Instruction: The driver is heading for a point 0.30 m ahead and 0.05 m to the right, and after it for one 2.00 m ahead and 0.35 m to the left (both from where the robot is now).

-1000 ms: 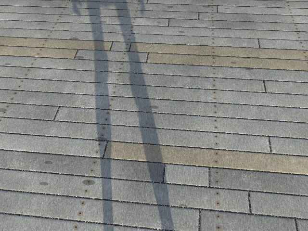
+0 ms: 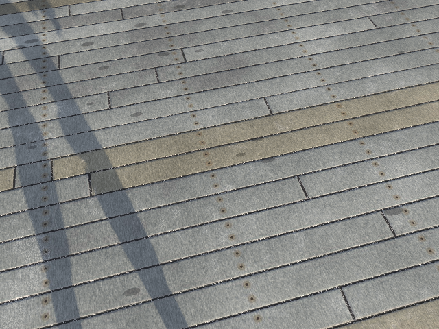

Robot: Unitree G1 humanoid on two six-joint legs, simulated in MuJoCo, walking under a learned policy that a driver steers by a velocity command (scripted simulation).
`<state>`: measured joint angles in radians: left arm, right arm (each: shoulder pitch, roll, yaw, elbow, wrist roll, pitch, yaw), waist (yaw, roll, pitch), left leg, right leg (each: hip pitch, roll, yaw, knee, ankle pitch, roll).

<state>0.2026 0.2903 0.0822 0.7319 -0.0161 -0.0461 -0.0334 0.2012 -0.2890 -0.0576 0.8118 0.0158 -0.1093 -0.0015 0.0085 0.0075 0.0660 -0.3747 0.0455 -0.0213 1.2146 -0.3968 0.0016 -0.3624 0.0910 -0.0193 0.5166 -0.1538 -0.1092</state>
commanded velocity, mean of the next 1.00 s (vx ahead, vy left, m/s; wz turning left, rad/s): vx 0.22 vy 0.00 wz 0.02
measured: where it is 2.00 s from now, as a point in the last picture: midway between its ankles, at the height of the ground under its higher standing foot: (172, 229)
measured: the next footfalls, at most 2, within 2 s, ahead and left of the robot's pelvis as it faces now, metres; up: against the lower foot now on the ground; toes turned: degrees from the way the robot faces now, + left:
left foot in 0.34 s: +0.40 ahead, +0.12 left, +0.00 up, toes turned -13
right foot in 0.72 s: +0.36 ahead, -0.11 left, +0.00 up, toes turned +2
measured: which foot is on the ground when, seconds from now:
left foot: up 0.00-0.32, down 0.34-0.74, up 0.76-1.00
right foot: down 0.00-0.36, up 0.38-0.70, down 0.72-1.00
